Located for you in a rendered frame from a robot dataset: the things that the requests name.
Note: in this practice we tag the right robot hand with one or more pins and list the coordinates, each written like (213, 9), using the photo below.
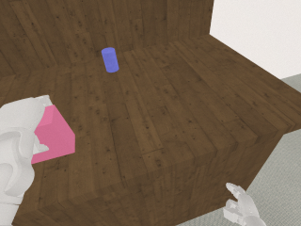
(237, 211)

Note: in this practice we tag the sponge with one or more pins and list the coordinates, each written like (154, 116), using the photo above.
(55, 133)

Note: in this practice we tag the robot left forearm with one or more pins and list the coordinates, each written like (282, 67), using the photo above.
(16, 171)

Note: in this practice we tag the left robot hand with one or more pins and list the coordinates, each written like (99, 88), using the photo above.
(26, 113)

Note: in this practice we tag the robot right forearm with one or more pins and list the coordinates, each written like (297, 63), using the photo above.
(253, 221)

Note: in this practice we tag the table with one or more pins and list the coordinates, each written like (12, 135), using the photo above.
(157, 141)

